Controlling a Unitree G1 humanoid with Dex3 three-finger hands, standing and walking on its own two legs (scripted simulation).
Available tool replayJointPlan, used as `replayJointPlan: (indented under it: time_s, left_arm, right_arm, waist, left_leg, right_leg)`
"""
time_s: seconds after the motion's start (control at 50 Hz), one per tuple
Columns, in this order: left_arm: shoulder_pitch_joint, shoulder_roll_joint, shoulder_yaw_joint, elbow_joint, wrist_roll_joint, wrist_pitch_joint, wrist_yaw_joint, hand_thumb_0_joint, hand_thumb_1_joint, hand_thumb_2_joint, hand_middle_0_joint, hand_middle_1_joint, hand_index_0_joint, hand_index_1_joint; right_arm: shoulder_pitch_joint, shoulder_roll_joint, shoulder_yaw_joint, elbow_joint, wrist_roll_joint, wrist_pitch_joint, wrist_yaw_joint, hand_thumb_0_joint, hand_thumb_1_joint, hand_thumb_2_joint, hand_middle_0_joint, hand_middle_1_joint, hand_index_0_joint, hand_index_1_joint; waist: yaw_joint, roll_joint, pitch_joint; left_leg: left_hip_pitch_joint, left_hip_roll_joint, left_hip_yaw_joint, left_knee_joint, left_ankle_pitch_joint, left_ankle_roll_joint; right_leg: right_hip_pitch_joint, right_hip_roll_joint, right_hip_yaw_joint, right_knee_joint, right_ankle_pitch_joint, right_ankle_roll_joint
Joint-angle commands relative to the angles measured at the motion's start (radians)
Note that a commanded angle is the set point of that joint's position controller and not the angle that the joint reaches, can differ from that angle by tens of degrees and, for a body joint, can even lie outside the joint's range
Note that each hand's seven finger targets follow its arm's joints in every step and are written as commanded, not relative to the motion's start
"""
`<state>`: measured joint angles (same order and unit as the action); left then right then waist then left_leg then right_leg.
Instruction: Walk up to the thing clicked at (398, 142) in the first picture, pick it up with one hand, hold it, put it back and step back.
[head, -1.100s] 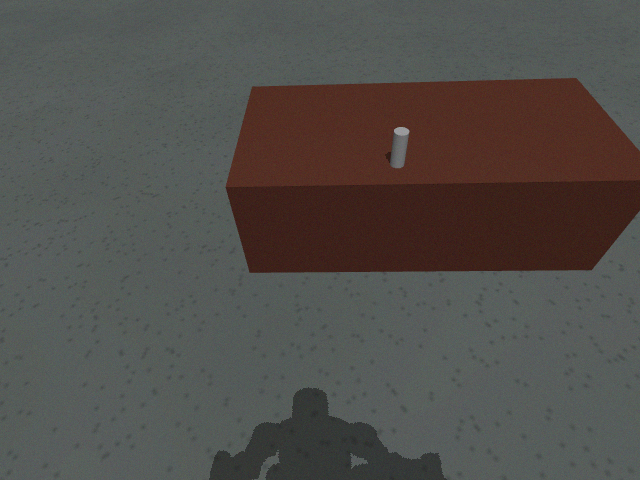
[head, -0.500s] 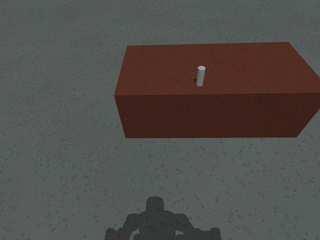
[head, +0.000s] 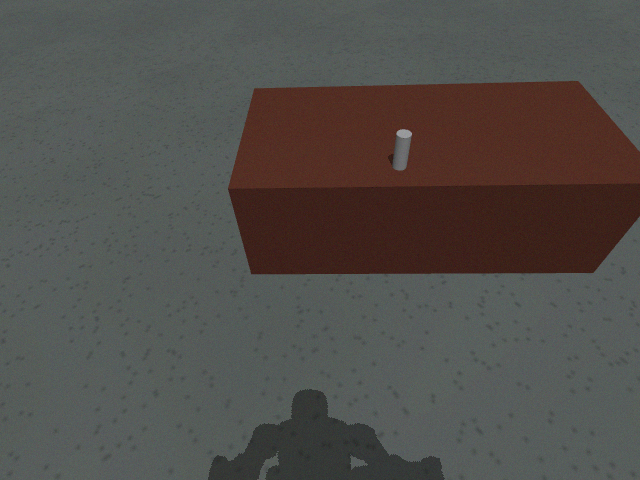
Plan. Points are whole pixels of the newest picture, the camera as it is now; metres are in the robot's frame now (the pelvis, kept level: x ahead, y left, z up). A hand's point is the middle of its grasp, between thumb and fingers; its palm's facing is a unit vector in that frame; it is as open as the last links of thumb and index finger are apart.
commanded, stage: stand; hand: right
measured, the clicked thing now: (401, 150) +1.10 -0.21 -0.27
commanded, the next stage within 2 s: walk up in 0.02 s
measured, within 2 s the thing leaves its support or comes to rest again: neither
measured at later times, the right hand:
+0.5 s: hand (555, 457) +0.20 -0.30 -0.16, palm faces -0.09 +0.94 -0.33, open 7.4 cm
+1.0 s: hand (523, 355) +0.37 -0.31 -0.17, palm faces -0.02 +0.94 -0.34, open 7.4 cm
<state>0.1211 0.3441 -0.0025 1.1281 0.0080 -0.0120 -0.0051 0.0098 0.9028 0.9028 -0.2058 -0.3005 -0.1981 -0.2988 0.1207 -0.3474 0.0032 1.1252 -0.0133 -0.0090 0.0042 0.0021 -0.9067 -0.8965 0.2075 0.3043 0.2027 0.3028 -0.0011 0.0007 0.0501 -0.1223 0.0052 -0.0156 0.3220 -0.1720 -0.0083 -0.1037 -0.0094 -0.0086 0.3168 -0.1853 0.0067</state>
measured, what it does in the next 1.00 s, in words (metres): walks ahead: left foot, then right foot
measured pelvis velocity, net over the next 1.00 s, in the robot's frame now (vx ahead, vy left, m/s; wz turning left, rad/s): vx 0.31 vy -0.03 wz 0.00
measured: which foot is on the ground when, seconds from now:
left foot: down 0.00-0.24, up 0.26-0.56, down 0.58-0.98, up 1.00-1.00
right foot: down 0.00-0.62, up 0.64-0.94, down 0.96-1.00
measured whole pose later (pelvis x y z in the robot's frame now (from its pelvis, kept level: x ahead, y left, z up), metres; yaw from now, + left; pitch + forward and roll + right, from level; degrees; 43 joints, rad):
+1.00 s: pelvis +0.31 -0.03 -0.03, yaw +0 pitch -3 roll +1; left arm 0.35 0.43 0.08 0.86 0.03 -0.09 -0.06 0.01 0.90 0.90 -0.21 -0.30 -0.20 -0.30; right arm 0.33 -0.43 -0.08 0.82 -0.02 -0.03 0.07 0.00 -0.90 -0.90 0.21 0.30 0.20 0.30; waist -0.01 0.04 0.05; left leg -0.23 0.06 0.05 0.74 -0.45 0.04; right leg -0.38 -0.04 -0.05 0.65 -0.21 -0.01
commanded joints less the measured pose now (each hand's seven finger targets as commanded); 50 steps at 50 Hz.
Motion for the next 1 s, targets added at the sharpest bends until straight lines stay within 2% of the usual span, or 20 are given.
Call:
replayJointPlan:
  time_s: [0.0, 0.04, 0.12, 0.16, 0.2, 0.22, 0.24, 0.3, 0.36, 0.48, 0.56, 0.58, 0.6, 0.62, 0.72, 0.8, 0.92, 0.94, 0.96, 0.98]
  left_arm:
    - [0.018, 0.297, 0.099, -0.118, 0.018, -0.034, -0.014, 0.0, 0.9, 0.9, -0.2, -0.3, -0.2, -0.3]
    - [-0.016, 0.269, 0.104, -0.138, 0.029, -0.036, -0.029, 0.0, 0.9, 0.9, -0.2, -0.3, -0.2, -0.3]
    - [-0.03, 0.243, 0.108, -0.2, 0.024, -0.049, -0.041, 0.0, 0.9, 0.9, -0.2, -0.3, -0.2, -0.3]
    - [0.063, 0.238, 0.118, -0.192, 0.02, -0.056, -0.051, 0.0, 0.9, 0.9, -0.2, -0.3, -0.2, -0.3]
    - [0.302, 0.262, 0.145, -0.109, 0.029, -0.07, -0.035, 0.0, 0.9, 0.9, -0.2, -0.3, -0.2, -0.3]
    - [0.404, 0.385, 0.179, -0.104, 0.048, -0.08, -0.021, 0.0, 0.9, 0.9, -0.2, -0.3, -0.2, -0.3]
    - [0.298, 0.425, 0.172, -0.16, 0.045, -0.081, -0.018, 0.0, 0.9, 0.9, -0.2, -0.3, -0.2, -0.3]
    - [0.165, 0.32, 0.139, -0.234, 0.011, -0.096, -0.01, 0.0, 0.9, 0.9, -0.2, -0.3, -0.2, -0.3]
    - [0.164, 0.293, 0.132, -0.26, 0.005, -0.094, -0.01, 0.0, 0.9, 0.9, -0.2, -0.3, -0.2, -0.3]
    - [0.206, 0.327, 0.136, -0.304, 0.009, -0.084, -0.015, 0.0, 0.9, 0.9, -0.2, -0.3, -0.2, -0.3]
    - [0.231, 0.301, 0.113, -0.326, -0.004, -0.076, -0.008, 0.0, 0.9, 0.9, -0.2, -0.3, -0.2, -0.3]
    - [0.276, 0.235, 0.094, -0.34, -0.012, -0.072, -0.006, 0.0, 0.9, 0.9, -0.2, -0.3, -0.2, -0.3]
    - [0.299, 0.222, 0.101, -0.358, -0.025, -0.071, -0.004, 0.0, 0.9, 0.9, -0.2, -0.3, -0.2, -0.3]
    - [0.24, 0.316, 0.108, -0.35, -0.012, -0.069, 0.003, 0.0, 0.9, 0.9, -0.2, -0.3, -0.2, -0.3]
    - [0.346, 0.275, 0.102, -0.284, -0.008, -0.06, -0.032, 0.0, 0.9, 0.9, -0.2, -0.3, -0.2, -0.3]
    - [0.258, 0.258, 0.111, -0.322, 0.012, -0.066, -0.055, 0.0, 0.9, 0.9, -0.2, -0.3, -0.2, -0.3]
    - [0.361, 0.283, 0.149, -0.273, 0.02, -0.087, -0.049, 0.0, 0.9, 0.9, -0.2, -0.3, -0.2, -0.3]
    - [0.44, 0.311, 0.163, -0.259, 0.022, -0.095, -0.037, 0.0, 0.9, 0.9, -0.2, -0.3, -0.2, -0.3]
    - [0.498, 0.386, 0.18, -0.269, 0.029, -0.108, -0.022, 0.0, 0.9, 0.9, -0.2, -0.3, -0.2, -0.3]
    - [0.435, 0.423, 0.17, -0.307, 0.018, -0.112, -0.019, 0.0, 0.9, 0.9, -0.2, -0.3, -0.2, -0.3]
  right_arm:
    - [0.035, -0.291, -0.099, -0.114, -0.012, -0.038, 0.01, 0.0, -0.9, -0.9, 0.2, 0.3, 0.2, 0.3]
    - [0.044, -0.305, -0.118, -0.121, -0.022, -0.036, 0.025, 0.0, -0.9, -0.9, 0.2, 0.3, 0.2, 0.3]
    - [0.064, -0.34, -0.154, -0.179, -0.024, -0.049, 0.029, 0.0, -0.9, -0.9, 0.2, 0.3, 0.2, 0.3]
    - [0.004, -0.338, -0.158, -0.221, -0.027, -0.044, 0.04, 0.0, -0.9, -0.9, 0.2, 0.3, 0.2, 0.3]
    - [-0.106, -0.238, -0.131, -0.268, -0.023, -0.029, 0.05, 0.0, -0.9, -0.9, 0.2, 0.3, 0.2, 0.3]
    - [-0.106, -0.156, -0.104, -0.305, -0.017, -0.029, 0.049, 0.0, -0.9, -0.9, 0.2, 0.3, 0.2, 0.3]
    - [-0.108, -0.199, -0.108, -0.316, -0.018, -0.028, 0.035, 0.0, -0.9, -0.9, 0.2, 0.3, 0.2, 0.3]
    - [0.027, -0.25, -0.12, -0.254, -0.005, -0.038, 0.04, 0.0, -0.9, -0.9, 0.2, 0.3, 0.2, 0.3]
    - [0.063, -0.231, -0.117, -0.259, -0.007, -0.034, 0.06, 0.0, -0.9, -0.9, 0.2, 0.3, 0.2, 0.3]
    - [-0.035, -0.208, -0.126, -0.344, -0.013, -0.032, 0.082, 0.0, -0.9, -0.9, 0.2, 0.3, 0.2, 0.3]
    - [0.222, -0.259, -0.165, -0.293, -0.028, -0.045, 0.063, 0.0, -0.9, -0.9, 0.2, 0.3, 0.2, 0.3]
    - [0.347, -0.328, -0.191, -0.285, -0.047, -0.05, 0.053, 0.0, -0.9, -0.9, 0.2, 0.3, 0.2, 0.3]
    - [0.362, -0.406, -0.2, -0.314, -0.028, -0.058, 0.046, 0.0, -0.9, -0.9, 0.2, 0.3, 0.2, 0.3]
    - [0.309, -0.407, -0.209, -0.328, 0.02, -0.058, 0.044, 0.0, -0.9, -0.9, 0.2, 0.3, 0.2, 0.3]
    - [0.109, -0.287, -0.141, -0.385, 0.008, -0.073, 0.034, 0.0, -0.9, -0.9, 0.2, 0.3, 0.2, 0.3]
    - [0.138, -0.313, -0.152, -0.405, -0.005, -0.085, 0.048, 0.0, -0.9, -0.9, 0.2, 0.3, 0.2, 0.3]
    - [0.07, -0.266, -0.129, -0.436, -0.002, -0.064, 0.06, 0.0, -0.9, -0.9, 0.2, 0.3, 0.2, 0.3]
    - [0.095, -0.224, -0.113, -0.436, -0.006, -0.059, 0.056, 0.0, -0.9, -0.9, 0.2, 0.3, 0.2, 0.3]
    - [0.112, -0.158, -0.091, -0.445, -0.005, -0.057, 0.056, 0.0, -0.9, -0.9, 0.2, 0.3, 0.2, 0.3]
    - [0.115, -0.224, -0.106, -0.441, -0.004, -0.049, 0.046, 0.0, -0.9, -0.9, 0.2, 0.3, 0.2, 0.3]
  waist:
    - [-0.001, 0.004, -0.172]
    - [-0.012, 0.07, -0.011]
    - [-0.026, 0.116, 0.065]
    - [0.026, 0.173, 0.002]
    - [0.16, 0.003, -0.059]
    - [0.203, -0.304, -0.023]
    - [0.149, -0.176, 0.072]
    - [0.036, -0.041, 0.103]
    - [0.024, -0.111, 0.052]
    - [0.058, -0.131, 0.046]
    - [-0.075, 0.024, -0.077]
    - [-0.127, 0.201, -0.146]
    - [-0.12, 0.288, -0.2]
    - [-0.11, 0.124, -0.194]
    - [0.016, 0.127, 0.024]
    - [-0.01, 0.171, 0.041]
    - [0.087, 0.026, -0.025]
    - [0.129, -0.097, -0.054]
    - [0.152, -0.314, -0.029]
    - [0.117, -0.246, 0.008]
  left_leg:
    - [0.052, 0.085, -0.108, 0.02, -0.362, 0.108]
    - [-0.021, 0.145, -0.221, -0.03, -0.574, 0.155]
    - [0.025, 0.339, -0.426, -0.141, -0.474, 0.277]
    - [-0.028, 0.284, -0.31, -0.09, -0.439, 0.241]
    - [-0.306, 0.087, -0.055, 0.242, -0.353, 0.13]
    - [-0.623, -0.081, 0.039, 0.597, -0.419, 0.061]
    - [-0.675, -0.052, -0.112, 0.678, -0.38, 0.039]
    - [-0.593, 0.025, -0.155, 0.708, -0.181, 0.028]
    - [-0.477, 0.019, -0.079, 0.559, -0.129, 0.004]
    - [-0.272, 0.045, 0.055, 0.278, 0.03, 0.042]
    - [0.141, -0.021, 0.102, 0.214, -0.037, 0.111]
    - [0.299, 0.126, -0.138, 0.158, -0.19, 0.182]
    - [0.349, 0.393, -0.695, -0.03, -0.322, 0.308]
    - [0.233, 0.419, -0.71, -0.09, -0.408, 0.341]
    - [-0.172, 0.247, -0.155, -0.09, -0.146, 0.22]
    - [-0.187, 0.262, -0.13, -0.1, -0.256, 0.262]
    - [-0.408, 0.148, -0.008, 0.164, -0.433, 0.16]
    - [-0.487, 0.101, 0.028, 0.365, -0.45, 0.128]
    - [-0.613, -0.021, 0.111, 0.73, -0.402, 0.067]
    - [-0.656, -0.038, -0.008, 0.846, -0.394, 0.047]
  right_leg:
    - [0.017, -0.06, 0.056, 0.058, -0.328, -0.066]
    - [-0.224, -0.054, 0.06, 0.176, -0.469, -0.076]
    - [-0.391, -0.075, 0.057, 0.351, -0.315, -0.056]
    - [-0.219, -0.084, 0.039, 0.223, -0.276, -0.063]
    - [0.228, -0.001, -0.029, 0.032, -0.132, -0.051]
    - [0.343, -0.244, 0.429, -0.137, -0.457, -0.107]
    - [0.207, -0.423, 0.652, -0.222, -0.509, -0.206]
    - [0.18, -0.297, 0.341, -0.149, -0.058, -0.179]
    - [0.163, -0.224, 0.115, -0.091, 0.255, -0.182]
    - [0.046, -0.229, 0.03, -0.027, 0.278, -0.17]
    - [-0.136, -0.139, -0.063, 0.42, 0.379, -0.131]
    - [-0.327, -0.057, -0.075, 0.733, 0.193, -0.085]
    - [-0.52, 0.125, 0.007, 0.934, -0.366, -0.061]
    - [-0.479, 0.035, 0.146, 0.994, -0.368, -0.083]
    - [-0.321, -0.072, 0.071, 0.728, -0.181, -0.035]
    - [-0.313, -0.101, 0.011, 0.457, -0.15, -0.017]
    - [0.069, -0.014, -0.077, 0.279, -0.015, -0.033]
    - [0.181, -0.042, 0.007, 0.219, -0.151, -0.057]
    - [0.177, -0.262, 0.395, 0.009, -0.456, -0.125]
    - [0.078, -0.436, 0.728, -0.137, -0.536, -0.234]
